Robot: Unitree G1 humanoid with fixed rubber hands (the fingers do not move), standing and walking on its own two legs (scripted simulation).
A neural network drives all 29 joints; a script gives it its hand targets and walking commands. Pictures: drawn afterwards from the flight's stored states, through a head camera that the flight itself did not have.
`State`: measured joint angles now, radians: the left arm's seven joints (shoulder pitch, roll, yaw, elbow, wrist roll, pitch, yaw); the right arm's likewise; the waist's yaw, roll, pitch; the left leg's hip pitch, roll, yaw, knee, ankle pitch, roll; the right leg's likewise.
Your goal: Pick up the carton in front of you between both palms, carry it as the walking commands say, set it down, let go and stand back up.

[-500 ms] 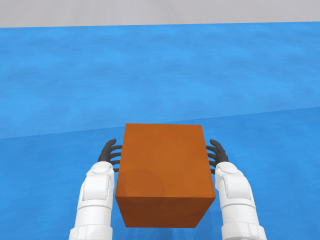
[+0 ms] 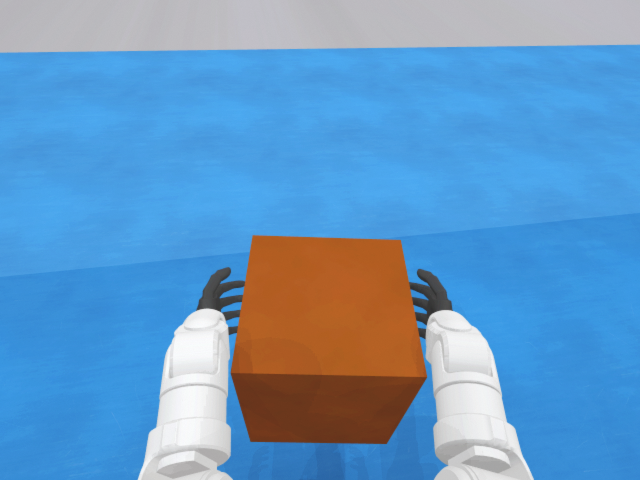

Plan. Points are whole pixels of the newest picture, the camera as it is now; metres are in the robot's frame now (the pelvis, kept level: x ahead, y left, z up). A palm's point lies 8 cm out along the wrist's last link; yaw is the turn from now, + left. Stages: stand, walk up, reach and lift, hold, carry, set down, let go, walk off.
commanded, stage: set down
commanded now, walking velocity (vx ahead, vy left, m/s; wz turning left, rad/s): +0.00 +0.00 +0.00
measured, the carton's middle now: (322, 344) +0.31 +0.00 -0.04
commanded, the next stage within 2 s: none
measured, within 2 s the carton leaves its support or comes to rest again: neither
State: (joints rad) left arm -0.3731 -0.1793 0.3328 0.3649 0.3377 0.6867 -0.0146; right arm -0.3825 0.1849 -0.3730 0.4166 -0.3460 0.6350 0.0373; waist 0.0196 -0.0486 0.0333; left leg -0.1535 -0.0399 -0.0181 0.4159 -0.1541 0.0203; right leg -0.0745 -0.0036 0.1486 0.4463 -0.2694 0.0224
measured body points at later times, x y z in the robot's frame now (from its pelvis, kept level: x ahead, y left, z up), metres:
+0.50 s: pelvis -0.03 -0.03 -0.08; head +0.19 +0.01 +0.31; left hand +0.35 +0.18 -0.17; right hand +0.38 -0.13 -0.17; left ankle +0.05 +0.11 -0.74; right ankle +0.00 -0.16 -0.74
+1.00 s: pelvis -0.06 -0.02 -0.21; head +0.20 +0.03 +0.15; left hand +0.38 +0.20 -0.31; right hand +0.43 -0.11 -0.30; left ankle +0.05 +0.11 -0.74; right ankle +0.00 -0.16 -0.74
